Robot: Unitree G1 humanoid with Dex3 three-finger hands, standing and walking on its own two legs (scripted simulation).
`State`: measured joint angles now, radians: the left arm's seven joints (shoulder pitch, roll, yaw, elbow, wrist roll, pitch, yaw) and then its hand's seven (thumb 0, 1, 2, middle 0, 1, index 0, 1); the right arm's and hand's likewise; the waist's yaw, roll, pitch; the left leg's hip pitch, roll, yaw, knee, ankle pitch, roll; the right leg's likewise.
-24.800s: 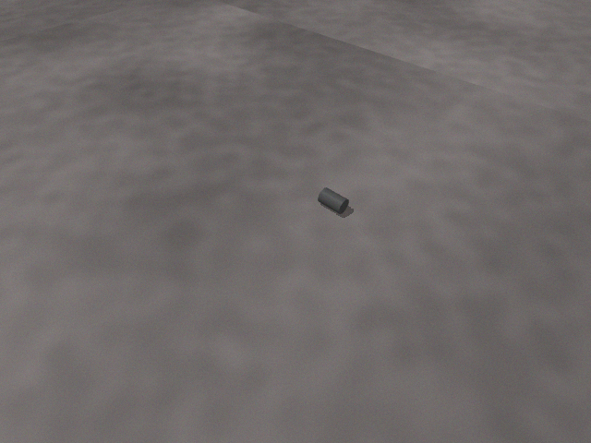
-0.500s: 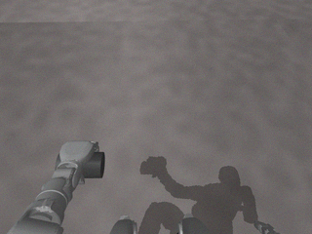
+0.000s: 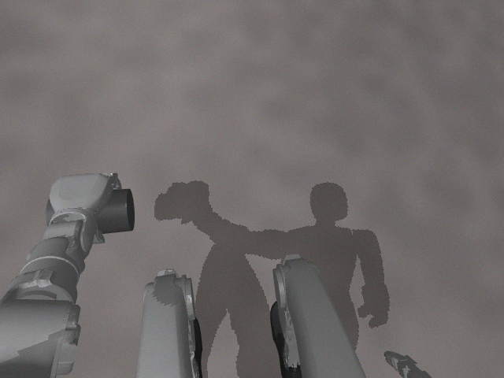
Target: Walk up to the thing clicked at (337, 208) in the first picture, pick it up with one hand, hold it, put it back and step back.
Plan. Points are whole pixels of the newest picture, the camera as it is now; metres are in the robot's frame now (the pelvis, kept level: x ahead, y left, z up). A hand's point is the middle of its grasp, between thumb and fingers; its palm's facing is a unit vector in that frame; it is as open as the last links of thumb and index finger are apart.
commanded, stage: crouch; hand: left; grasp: from above
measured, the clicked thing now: (94, 212) +0.42 +0.25 -0.18
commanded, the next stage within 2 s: lower in 0.88 s
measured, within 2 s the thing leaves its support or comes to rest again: neither
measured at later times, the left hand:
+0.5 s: hand (107, 216) +0.44 +0.26 -0.26, palm faces -0.46 -0.02 -0.89, open 10.6 cm
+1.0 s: hand (114, 217) +0.45 +0.26 -0.31, palm faces -0.46 -0.02 -0.89, open 10.6 cm
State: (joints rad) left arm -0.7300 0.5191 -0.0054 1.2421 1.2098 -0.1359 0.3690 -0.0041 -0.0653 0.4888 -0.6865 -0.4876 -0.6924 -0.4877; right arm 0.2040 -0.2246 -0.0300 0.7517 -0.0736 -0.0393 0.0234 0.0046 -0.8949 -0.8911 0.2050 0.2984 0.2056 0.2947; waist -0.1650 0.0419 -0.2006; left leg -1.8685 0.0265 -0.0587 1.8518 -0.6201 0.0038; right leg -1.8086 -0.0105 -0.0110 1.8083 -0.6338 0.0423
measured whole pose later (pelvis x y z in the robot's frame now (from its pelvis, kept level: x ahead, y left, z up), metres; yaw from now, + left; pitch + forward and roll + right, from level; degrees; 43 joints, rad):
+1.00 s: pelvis -0.01 -0.01 -0.15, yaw -4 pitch +35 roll -7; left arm -0.92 0.71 0.10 1.44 1.29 -0.22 0.40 0.00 -0.06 0.47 -0.69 -0.50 -0.69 -0.50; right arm 0.16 -0.25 0.02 0.77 -0.14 -0.06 0.13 0.00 -0.91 -0.90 0.20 0.30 0.20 0.30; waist -0.22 -0.01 -0.08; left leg -2.28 0.02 -0.13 2.33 -0.67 -0.01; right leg -2.20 0.02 -0.04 2.26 -0.68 0.05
